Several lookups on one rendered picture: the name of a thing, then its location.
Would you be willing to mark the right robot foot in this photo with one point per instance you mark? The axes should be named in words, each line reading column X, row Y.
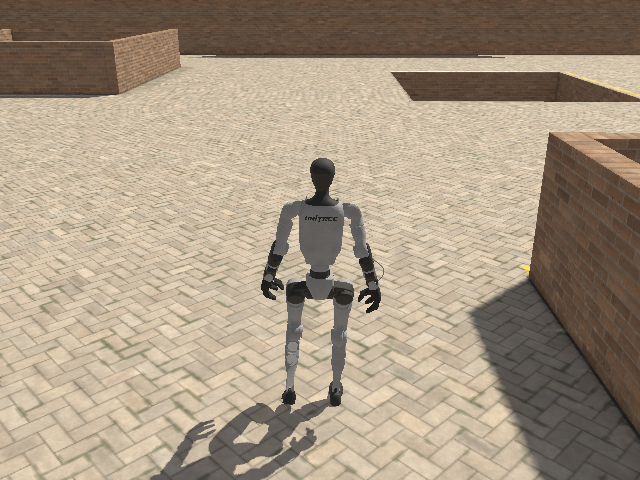
column 335, row 398

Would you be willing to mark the robot right upper arm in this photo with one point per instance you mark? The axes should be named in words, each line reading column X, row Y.
column 352, row 211

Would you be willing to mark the right robot hand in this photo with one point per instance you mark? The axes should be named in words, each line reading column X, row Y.
column 375, row 296

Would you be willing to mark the robot left upper arm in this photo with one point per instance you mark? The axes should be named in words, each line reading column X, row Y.
column 289, row 211

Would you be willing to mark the left robot shin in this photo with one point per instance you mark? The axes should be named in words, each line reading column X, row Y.
column 291, row 359

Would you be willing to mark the robot left forearm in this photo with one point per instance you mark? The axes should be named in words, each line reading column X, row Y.
column 272, row 265

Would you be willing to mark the left robot hand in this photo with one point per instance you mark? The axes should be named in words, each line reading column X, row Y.
column 272, row 285

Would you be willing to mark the robot right forearm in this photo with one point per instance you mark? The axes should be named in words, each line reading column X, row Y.
column 368, row 270

